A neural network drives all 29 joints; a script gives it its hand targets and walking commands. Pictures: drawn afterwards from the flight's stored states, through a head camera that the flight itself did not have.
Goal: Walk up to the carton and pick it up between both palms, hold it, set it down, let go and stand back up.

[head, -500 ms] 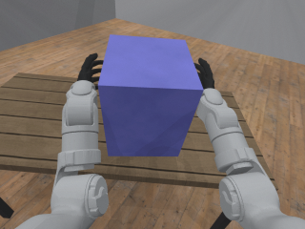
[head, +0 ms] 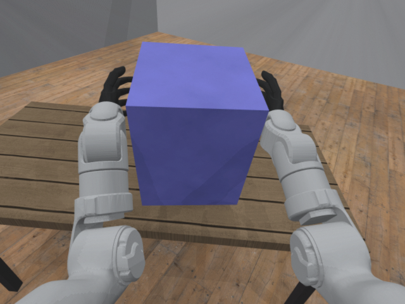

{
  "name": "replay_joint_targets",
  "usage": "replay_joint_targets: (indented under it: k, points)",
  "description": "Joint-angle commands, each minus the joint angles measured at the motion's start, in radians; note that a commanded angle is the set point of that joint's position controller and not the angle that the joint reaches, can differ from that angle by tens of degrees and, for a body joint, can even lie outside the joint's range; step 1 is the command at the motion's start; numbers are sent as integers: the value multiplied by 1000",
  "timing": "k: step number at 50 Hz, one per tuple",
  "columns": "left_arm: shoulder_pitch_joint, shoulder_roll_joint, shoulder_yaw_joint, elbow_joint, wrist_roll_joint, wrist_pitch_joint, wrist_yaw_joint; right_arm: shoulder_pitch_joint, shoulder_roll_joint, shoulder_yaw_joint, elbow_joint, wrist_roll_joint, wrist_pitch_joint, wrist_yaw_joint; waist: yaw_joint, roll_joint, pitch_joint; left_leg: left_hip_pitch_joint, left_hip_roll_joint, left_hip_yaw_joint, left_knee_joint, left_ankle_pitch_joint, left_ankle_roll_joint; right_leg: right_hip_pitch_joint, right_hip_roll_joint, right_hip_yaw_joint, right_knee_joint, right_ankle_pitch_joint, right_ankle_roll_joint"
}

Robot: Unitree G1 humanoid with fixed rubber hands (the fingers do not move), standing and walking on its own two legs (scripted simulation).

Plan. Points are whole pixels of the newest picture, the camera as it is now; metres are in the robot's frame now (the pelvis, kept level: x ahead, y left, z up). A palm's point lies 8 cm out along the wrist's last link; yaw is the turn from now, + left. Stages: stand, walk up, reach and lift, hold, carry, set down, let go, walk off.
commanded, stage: hold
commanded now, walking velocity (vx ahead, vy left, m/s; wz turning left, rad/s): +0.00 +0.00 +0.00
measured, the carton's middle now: (192, 127) +0.40 +0.01 +0.19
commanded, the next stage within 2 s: none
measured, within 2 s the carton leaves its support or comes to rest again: neither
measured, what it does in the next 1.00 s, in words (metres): stands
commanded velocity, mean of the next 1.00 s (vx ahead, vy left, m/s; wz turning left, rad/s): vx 0.00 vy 0.00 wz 0.00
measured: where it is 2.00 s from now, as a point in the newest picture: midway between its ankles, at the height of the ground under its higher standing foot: outside the picture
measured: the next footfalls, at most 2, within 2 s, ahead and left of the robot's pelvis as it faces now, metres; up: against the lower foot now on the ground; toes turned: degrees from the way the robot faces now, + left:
none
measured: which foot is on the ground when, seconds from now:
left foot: down 0.00-1.00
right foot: down 0.00-1.00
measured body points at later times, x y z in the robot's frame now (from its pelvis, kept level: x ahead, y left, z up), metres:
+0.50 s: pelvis +0.01 -0.01 +0.00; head -0.06 +0.02 +0.44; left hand +0.39 +0.15 +0.25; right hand +0.39 -0.14 +0.25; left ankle +0.03 +0.11 -0.75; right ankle +0.04 -0.09 -0.75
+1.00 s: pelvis +0.01 +0.00 +0.00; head -0.06 +0.02 +0.44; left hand +0.39 +0.15 +0.25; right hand +0.39 -0.14 +0.25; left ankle +0.03 +0.11 -0.75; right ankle +0.04 -0.09 -0.75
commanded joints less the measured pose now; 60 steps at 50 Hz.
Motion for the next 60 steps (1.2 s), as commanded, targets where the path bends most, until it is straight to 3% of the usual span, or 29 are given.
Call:
replay_joint_targets:
  k: [1,5,17,22,27,31,34,39,44,60]
  points:
    - [-678,-503,-413,-60,-153,-61,-146,-772,584,289,-261,85,-37,100,-10,56,-326,-31,-17,28,-77,59,1,147,14,2,-32,51,79]
    - [-691,-509,-434,-83,-164,-64,-146,-782,583,296,-293,99,-40,101,-15,83,-352,-15,-15,24,-66,91,-10,137,18,-2,-25,68,74]
    - [-687,-492,-422,-94,-156,-57,-153,-769,588,303,-282,100,-22,95,-12,67,-332,-33,-20,27,-74,66,-5,145,12,3,-28,63,77]
    - [-676,-492,-440,-124,-170,-57,-154,-763,600,339,-333,123,-17,83,-13,60,-366,-14,-26,26,-52,142,-5,171,14,8,-15,163,90]
    - [-645,-488,-451,-160,-164,-44,-164,-735,592,355,-356,139,-8,74,-15,81,-370,-2,-26,24,-44,163,-13,185,14,9,-12,178,87]
    - [-652,-485,-444,-163,-168,-40,-163,-751,594,360,-373,141,-1,74,-7,62,-360,-18,-26,23,-52,148,-13,176,18,6,-15,161,86]
    - [-646,-497,-477,-194,-181,-41,-159,-729,585,370,-393,153,2,72,-24,82,-378,28,-25,21,-31,202,-22,165,20,5,-11,198,86]
    - [-640,-483,-467,-199,-170,-29,-167,-698,575,354,-367,143,17,70,-27,83,-334,-2,-25,21,-49,156,-20,161,15,7,-19,166,86]
    - [-635,-489,-481,-227,-181,-29,-165,-706,584,384,-405,164,18,67,-23,81,-372,17,-25,20,-31,221,-28,183,22,5,-4,227,85]
    - [-658,-487,-455,-188,-169,-25,-169,-722,564,343,-356,135,16,83,-21,76,-344,-2,-15,23,-59,142,-20,156,21,-1,-19,125,75]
